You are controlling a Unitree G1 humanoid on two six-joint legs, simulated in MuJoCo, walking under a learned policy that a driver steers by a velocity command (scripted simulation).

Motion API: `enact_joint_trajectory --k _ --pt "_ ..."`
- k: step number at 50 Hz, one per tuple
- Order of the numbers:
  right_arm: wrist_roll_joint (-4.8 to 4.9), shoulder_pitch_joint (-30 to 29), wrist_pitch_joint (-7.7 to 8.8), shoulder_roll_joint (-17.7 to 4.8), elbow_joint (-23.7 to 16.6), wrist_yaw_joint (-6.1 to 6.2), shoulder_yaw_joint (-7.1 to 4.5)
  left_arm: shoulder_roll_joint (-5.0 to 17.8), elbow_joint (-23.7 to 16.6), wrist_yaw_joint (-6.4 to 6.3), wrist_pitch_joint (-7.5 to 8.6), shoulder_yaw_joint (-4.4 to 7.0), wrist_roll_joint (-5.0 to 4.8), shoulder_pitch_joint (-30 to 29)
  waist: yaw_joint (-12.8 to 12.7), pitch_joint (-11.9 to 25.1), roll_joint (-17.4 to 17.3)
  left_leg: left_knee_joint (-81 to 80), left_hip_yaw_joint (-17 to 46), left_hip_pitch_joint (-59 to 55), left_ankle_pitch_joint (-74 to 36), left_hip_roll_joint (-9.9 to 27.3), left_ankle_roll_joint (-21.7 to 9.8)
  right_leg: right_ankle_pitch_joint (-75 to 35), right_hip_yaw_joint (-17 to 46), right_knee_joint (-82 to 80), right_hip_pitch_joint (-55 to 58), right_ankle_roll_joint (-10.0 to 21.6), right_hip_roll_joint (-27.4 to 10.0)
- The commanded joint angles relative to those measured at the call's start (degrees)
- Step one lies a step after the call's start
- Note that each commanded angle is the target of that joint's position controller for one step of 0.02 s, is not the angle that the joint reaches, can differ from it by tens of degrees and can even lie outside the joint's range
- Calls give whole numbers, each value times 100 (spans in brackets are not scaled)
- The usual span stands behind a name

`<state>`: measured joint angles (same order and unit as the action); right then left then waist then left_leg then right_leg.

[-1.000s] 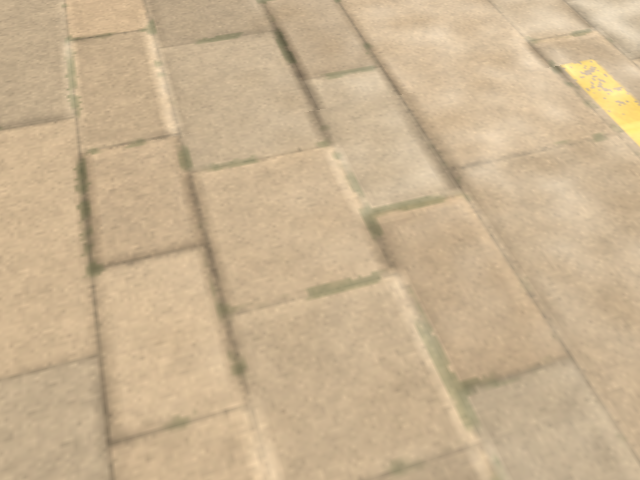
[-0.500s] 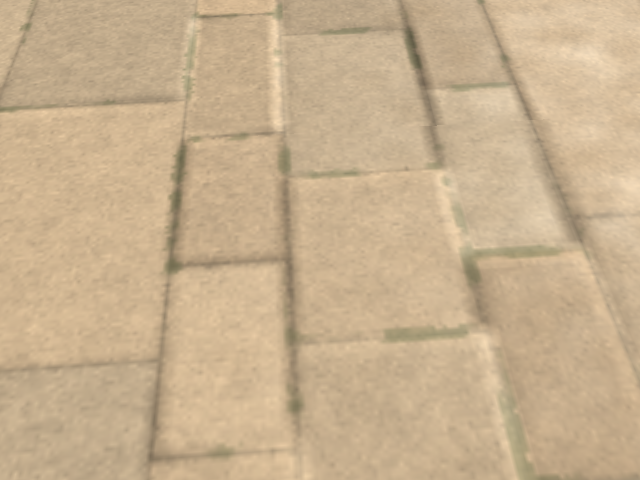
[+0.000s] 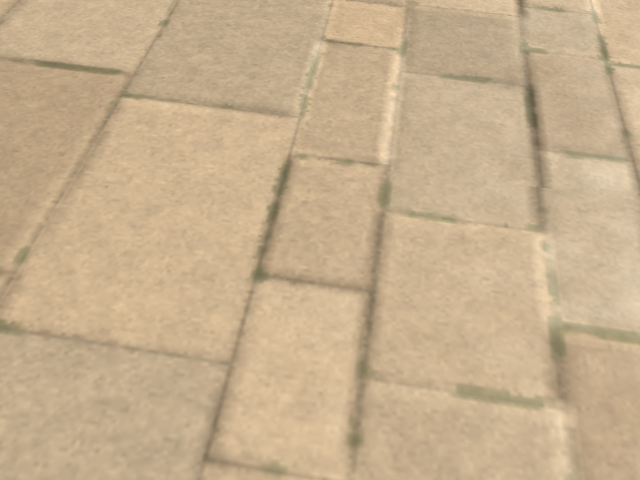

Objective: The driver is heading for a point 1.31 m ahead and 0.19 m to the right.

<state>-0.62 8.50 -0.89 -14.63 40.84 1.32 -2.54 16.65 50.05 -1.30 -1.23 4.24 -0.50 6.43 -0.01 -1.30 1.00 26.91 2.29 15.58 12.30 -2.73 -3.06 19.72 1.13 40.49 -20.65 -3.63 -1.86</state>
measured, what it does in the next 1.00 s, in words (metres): steps on the spot: right foot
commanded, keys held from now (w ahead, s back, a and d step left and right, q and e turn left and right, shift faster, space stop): no key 1.00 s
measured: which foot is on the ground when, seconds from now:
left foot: down 0.00-1.00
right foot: up 0.00-0.04, down 0.06-1.00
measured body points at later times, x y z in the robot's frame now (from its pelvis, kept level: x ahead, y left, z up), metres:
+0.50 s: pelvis +0.01 -0.03 +0.00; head +0.02 -0.03 +0.45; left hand +0.11 +0.23 -0.14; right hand +0.11 -0.30 -0.13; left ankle +0.02 +0.09 -0.74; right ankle +0.00 -0.15 -0.74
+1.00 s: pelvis +0.01 -0.03 +0.00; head +0.02 -0.04 +0.45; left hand +0.06 +0.22 -0.15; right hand +0.07 -0.29 -0.15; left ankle +0.02 +0.09 -0.74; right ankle +0.00 -0.15 -0.74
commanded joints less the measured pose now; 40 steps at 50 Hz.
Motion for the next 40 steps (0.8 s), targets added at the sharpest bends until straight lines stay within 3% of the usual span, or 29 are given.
enact_joint_trajectory --k 1,2,3,4,5,6,8,10,17,40 --pt "67 -37 21 -826 -148 -19 -193 405 -237 44 125 50 9 -9 -42 421 -812 -494 1248 -447 -1538 1353 -850 -672 -155 -1360 578 119 59" --pt "91 53 34 -759 -73 -23 -165 436 -178 68 156 37 73 107 -107 425 -670 -433 1201 -292 -1345 1214 -627 -1493 -59 -1979 1033 224 -8" --pt "12 187 78 -625 -39 -26 -114 670 -151 60 180 60 160 239 -25 585 -325 -210 1028 -69 -897 951 -327 -2377 411 -2006 1548 382 -461" --pt "-73 452 135 -587 -34 -70 -123 1084 -131 40 174 142 159 168 339 621 506 92 542 139 -187 421 -79 -3039 734 -1728 1636 698 -903" --pt "-102 328 139 -475 -5 -65 -94 746 -92 72 178 68 110 -87 331 617 879 -53 298 -257 148 272 140 -2032 858 -1872 1010 984 -948" --pt "-102 48 122 -628 21 -55 -123 480 -140 102 209 -5 113 -261 211 462 698 -63 300 -458 -33 310 205 -1383 744 -1975 771 874 -734" --pt "-34 -172 30 -711 29 -6 -170 551 -77 111 294 -22 127 -240 81 332 504 -30 362 -528 -512 359 113 -1149 496 -1959 651 603 -488" --pt "-36 -99 -9 -642 101 -1 -167 552 64 89 356 -45 109 -92 61 310 329 -124 422 -593 -684 411 72 -1095 387 -1903 690 513 -397" --pt "-7 12 54 -561 491 7 -183 485 327 12 279 -117 87 -14 -41 175 -91 -259 407 -494 -778 411 143 -999 256 -1810 870 524 -250" --pt "35 190 100 -533 1561 97 -103 378 969 -28 220 -235 79 237 -33 32 -95 -363 259 -571 -727 395 206 -984 113 -1903 873 511 -30"
Keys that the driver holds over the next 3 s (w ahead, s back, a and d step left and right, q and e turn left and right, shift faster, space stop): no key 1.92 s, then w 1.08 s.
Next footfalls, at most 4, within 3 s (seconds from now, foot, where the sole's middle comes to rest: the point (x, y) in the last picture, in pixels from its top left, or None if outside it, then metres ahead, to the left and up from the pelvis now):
0.06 right None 0.04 -0.15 -0.78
2.68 right None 0.48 -0.12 -0.78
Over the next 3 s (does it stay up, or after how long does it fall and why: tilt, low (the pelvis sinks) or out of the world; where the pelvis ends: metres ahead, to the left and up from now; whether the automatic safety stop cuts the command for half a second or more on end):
stays up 0.47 -0.04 0.01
